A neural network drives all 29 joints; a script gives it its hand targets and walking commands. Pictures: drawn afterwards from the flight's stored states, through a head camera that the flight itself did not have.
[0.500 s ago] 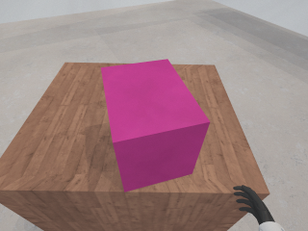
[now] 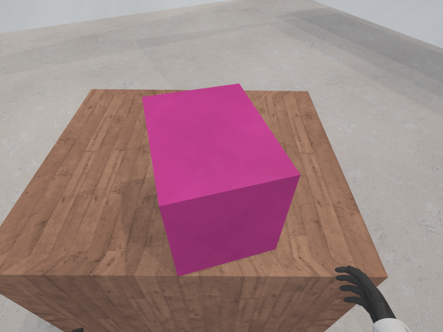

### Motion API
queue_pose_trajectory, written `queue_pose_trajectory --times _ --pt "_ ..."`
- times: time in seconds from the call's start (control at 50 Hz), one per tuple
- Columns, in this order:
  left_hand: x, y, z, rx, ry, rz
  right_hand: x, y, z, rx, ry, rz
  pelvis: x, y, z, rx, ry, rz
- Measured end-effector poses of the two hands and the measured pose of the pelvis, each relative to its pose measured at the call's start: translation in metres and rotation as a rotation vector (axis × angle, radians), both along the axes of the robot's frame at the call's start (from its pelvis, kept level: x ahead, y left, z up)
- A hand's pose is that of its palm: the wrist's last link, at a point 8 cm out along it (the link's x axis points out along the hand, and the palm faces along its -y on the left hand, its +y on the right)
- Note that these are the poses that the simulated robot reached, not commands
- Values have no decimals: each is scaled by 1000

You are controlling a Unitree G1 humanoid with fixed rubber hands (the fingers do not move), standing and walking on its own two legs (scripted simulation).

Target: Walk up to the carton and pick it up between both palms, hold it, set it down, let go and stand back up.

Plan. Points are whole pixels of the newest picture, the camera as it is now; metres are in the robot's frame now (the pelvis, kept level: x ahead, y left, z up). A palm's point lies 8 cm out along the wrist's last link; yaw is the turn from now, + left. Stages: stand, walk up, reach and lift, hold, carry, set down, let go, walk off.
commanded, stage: stand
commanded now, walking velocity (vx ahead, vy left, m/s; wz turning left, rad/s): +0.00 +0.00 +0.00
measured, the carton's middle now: (210, 174) +0.45 +0.04 +0.03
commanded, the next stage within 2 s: none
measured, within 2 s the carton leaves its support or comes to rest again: neither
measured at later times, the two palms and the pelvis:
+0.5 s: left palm out of the picture +0.09 +0.30 -0.10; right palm (377, 312) +0.19 -0.26 -0.04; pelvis +0.00 +0.00 +0.00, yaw +0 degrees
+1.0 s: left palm out of the picture +0.12 +0.29 -0.10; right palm (378, 312) +0.19 -0.26 -0.04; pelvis +0.00 +0.00 +0.00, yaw -1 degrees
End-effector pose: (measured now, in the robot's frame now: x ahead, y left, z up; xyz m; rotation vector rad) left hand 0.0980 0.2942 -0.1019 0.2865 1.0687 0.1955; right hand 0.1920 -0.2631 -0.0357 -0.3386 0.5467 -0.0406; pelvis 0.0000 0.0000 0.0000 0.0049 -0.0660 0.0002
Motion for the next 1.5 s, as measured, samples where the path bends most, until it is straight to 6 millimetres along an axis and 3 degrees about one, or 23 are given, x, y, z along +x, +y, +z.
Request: queue_pose_trajectory --times 0.54,1.04,1.5 --pt "-7 3 1 14 25 9 -1 0 -1 12 -6 -6 -2 -1 0 2 0 -4" --pt "21 -7 5 6 -17 -27 -1 -2 -1 17 -9 1 1 -4 0 1 1 -10" --pt "12 -7 4 7 -8 -13 -1 -3 -1 14 -8 14 3 -7 0 0 -1 -8"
